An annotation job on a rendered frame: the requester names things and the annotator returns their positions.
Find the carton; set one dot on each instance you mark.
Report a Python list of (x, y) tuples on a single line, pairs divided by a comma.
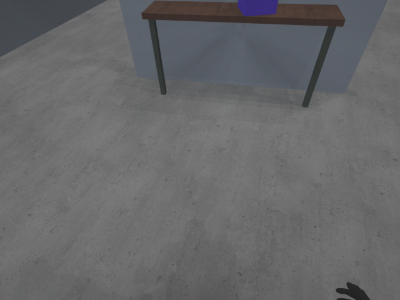
[(257, 7)]

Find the table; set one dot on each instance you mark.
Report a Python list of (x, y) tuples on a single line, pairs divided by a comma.
[(228, 12)]

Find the robot right hand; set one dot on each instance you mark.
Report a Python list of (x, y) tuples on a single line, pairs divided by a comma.
[(354, 291)]

